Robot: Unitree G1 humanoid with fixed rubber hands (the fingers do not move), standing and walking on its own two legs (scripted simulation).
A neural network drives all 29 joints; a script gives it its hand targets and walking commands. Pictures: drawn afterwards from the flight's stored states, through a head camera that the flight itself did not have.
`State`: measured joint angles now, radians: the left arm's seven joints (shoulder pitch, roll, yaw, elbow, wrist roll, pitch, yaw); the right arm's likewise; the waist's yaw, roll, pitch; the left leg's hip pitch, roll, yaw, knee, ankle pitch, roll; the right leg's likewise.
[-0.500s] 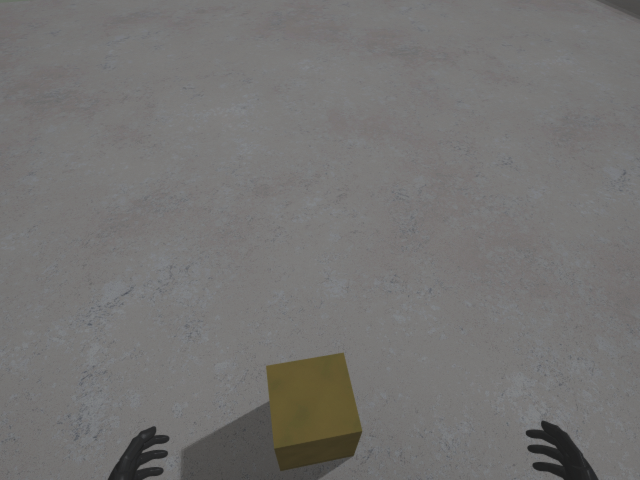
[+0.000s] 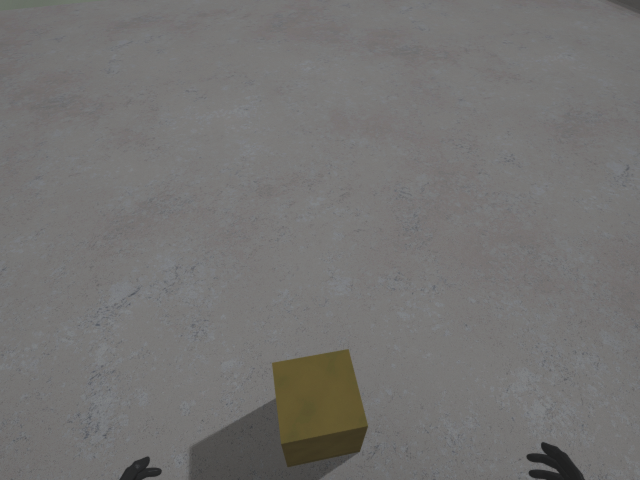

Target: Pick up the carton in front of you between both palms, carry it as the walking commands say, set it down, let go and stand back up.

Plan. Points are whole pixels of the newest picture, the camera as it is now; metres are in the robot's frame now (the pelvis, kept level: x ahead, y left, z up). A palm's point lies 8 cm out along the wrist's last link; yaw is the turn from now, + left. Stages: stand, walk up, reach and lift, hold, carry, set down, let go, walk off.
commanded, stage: stand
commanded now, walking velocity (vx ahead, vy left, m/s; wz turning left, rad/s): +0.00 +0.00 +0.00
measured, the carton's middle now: (317, 409) +0.40 +0.04 -0.65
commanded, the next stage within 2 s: none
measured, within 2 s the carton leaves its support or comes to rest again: neither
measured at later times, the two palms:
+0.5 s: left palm out of the picture +0.07 +0.29 -0.11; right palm out of the picture +0.07 -0.30 -0.10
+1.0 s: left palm out of the picture +0.06 +0.29 -0.11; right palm out of the picture +0.07 -0.31 -0.10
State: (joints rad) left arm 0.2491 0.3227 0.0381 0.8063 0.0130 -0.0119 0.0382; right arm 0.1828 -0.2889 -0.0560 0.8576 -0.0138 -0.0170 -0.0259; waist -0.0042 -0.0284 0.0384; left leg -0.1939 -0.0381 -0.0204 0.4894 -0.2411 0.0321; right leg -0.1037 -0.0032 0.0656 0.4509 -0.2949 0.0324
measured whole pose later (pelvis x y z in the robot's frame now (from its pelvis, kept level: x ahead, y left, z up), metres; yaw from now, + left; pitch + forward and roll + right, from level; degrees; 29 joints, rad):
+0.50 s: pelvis -0.01 -0.01 +0.00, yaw +0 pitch -4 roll +0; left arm 0.23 0.34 0.03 0.91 0.01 -0.02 0.04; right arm 0.17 -0.31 -0.04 0.96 0.00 -0.02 -0.02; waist -0.01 -0.02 0.04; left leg -0.18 -0.03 -0.03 0.43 -0.19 0.02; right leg -0.09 0.00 0.06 0.40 -0.25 0.03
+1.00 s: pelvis -0.01 -0.01 +0.01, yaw +0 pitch -3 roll +0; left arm 0.20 0.35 0.02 0.96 0.00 -0.02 0.03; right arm 0.15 -0.33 -0.03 1.00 0.00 -0.02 -0.02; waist -0.01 -0.02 0.05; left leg -0.17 -0.03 -0.04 0.39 -0.17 0.01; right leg -0.08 0.00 0.05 0.37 -0.23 0.02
